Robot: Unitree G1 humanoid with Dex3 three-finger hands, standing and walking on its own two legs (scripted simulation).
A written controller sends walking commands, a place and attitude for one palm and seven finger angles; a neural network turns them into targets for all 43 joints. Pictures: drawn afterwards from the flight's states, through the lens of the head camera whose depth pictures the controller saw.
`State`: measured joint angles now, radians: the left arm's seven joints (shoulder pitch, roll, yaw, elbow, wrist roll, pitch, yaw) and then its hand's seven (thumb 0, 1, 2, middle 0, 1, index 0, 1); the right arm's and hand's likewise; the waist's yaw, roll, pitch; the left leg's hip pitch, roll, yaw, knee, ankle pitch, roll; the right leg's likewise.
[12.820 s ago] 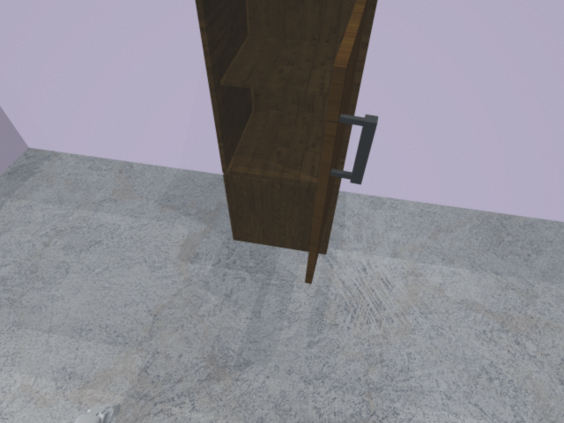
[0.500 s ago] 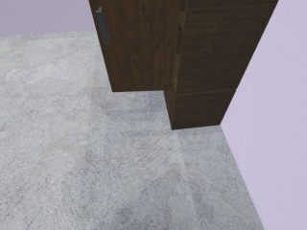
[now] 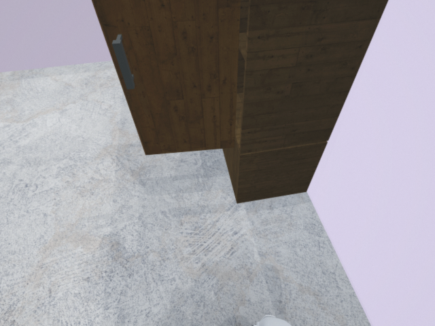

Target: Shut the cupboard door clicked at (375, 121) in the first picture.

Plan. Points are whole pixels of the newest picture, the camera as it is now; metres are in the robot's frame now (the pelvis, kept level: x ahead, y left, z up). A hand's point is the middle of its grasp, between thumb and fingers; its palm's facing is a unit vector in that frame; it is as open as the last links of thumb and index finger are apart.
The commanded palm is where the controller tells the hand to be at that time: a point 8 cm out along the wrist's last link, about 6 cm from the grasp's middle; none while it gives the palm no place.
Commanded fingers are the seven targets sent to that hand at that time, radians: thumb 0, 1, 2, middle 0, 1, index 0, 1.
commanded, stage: take the last steps up to it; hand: left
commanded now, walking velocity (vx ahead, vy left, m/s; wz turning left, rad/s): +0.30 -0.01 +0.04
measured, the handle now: (125, 62) +0.77 +0.28 +0.09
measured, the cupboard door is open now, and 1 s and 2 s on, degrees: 85 85 85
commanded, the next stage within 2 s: come to a stop and stand still in 0.66 s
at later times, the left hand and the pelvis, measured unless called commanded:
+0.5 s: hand out of the picture +0.08 +0.16 -0.17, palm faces +0.16 -0.98 -0.13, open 7.3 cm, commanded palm none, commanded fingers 0.00 0.90 0.90 -0.20 -0.30 -0.20 -0.30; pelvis +0.14 +0.00 +0.01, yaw +3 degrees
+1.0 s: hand (148, 242) +0.34 +0.19 -0.17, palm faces +0.01 -0.98 -0.22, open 7.3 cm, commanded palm none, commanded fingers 0.00 0.90 0.90 -0.20 -0.30 -0.20 -0.30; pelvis +0.27 +0.01 +0.00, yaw +2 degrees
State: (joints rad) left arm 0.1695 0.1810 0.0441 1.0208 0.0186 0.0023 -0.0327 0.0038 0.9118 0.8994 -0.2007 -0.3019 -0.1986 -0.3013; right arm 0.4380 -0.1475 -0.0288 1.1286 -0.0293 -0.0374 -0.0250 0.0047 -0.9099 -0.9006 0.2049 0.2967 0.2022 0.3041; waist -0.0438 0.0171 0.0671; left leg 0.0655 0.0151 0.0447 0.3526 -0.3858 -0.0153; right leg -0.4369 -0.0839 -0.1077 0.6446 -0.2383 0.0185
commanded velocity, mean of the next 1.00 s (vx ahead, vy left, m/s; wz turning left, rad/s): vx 0.11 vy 0.01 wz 0.02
